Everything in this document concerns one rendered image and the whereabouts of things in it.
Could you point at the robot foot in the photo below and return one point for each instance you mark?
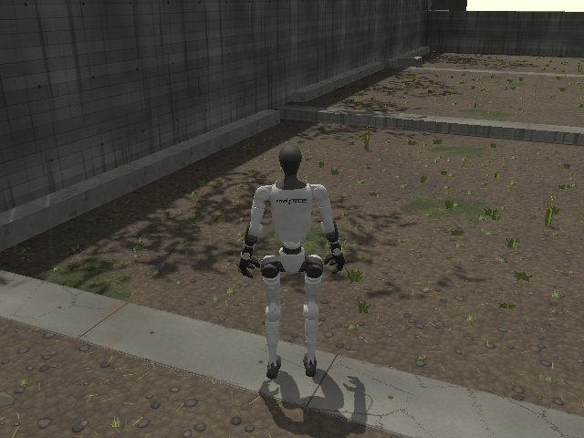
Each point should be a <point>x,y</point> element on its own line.
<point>310,368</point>
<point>273,371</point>

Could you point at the right robot forearm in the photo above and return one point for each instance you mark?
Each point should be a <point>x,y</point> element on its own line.
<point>334,242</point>

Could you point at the robot left foot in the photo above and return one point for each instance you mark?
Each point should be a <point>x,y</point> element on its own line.
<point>273,371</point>

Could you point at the left robot forearm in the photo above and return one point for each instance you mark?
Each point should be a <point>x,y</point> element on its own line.
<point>249,244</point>

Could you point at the right robot hand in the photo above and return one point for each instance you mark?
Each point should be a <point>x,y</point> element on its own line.
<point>336,259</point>

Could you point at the left robot hand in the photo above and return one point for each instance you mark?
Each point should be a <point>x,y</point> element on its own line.
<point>248,263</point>

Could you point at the robot right foot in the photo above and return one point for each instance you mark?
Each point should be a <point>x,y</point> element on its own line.
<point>310,368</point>

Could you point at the robot right upper arm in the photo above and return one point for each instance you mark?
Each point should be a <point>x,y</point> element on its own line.
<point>319,192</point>

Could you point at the robot left upper arm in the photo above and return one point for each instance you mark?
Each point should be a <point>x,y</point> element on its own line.
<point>258,207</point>

